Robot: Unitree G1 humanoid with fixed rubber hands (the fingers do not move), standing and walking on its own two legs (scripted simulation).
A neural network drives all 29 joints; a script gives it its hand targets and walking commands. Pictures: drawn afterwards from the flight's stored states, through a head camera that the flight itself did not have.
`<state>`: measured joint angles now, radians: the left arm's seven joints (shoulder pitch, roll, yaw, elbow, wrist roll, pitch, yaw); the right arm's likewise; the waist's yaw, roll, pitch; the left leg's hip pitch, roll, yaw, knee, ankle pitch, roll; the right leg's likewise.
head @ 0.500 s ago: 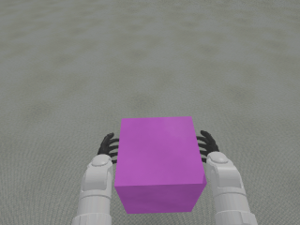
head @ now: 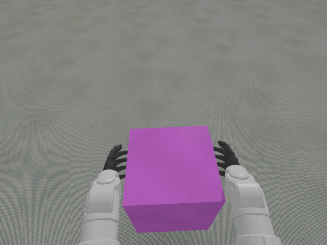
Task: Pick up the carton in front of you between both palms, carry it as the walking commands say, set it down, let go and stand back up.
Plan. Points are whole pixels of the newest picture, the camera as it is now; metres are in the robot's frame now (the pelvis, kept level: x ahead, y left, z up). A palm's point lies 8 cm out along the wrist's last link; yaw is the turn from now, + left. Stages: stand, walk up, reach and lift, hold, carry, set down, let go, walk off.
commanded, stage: hold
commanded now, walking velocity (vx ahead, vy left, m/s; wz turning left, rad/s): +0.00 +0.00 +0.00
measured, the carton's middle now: (170, 181) +0.29 +0.01 -0.05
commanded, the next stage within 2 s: set down in 0.64 s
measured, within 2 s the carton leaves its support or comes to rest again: neither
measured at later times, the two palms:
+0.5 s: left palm (109, 177) +0.26 +0.16 +0.04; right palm (237, 185) +0.24 -0.14 +0.05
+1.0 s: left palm (114, 168) +0.31 +0.16 +0.01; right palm (225, 171) +0.29 -0.13 +0.01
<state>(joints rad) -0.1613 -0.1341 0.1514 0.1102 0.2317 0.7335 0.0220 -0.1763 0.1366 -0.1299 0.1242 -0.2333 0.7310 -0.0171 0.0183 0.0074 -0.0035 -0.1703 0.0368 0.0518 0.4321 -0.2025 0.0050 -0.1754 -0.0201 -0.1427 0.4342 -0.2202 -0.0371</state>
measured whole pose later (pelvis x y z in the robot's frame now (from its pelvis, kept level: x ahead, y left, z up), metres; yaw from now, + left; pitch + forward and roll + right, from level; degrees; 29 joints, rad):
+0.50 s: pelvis -0.03 +0.03 +0.00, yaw -4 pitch -10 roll +0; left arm -0.27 -0.15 0.24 0.28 0.29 0.72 -0.01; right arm -0.27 0.15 -0.21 0.26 -0.29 0.74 0.00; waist -0.01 0.01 0.05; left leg -0.06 -0.01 0.01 0.45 -0.21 0.02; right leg -0.09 -0.01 -0.03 0.42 -0.16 -0.01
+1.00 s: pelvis -0.03 +0.02 -0.01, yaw -4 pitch -4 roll +0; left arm -0.50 -0.19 0.50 0.52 0.44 0.53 -0.07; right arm -0.50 0.23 -0.48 0.49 -0.43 0.54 0.03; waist 0.03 0.00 0.09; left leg -0.24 -0.01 0.00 0.58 -0.27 0.01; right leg -0.27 0.02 0.00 0.57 -0.24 -0.02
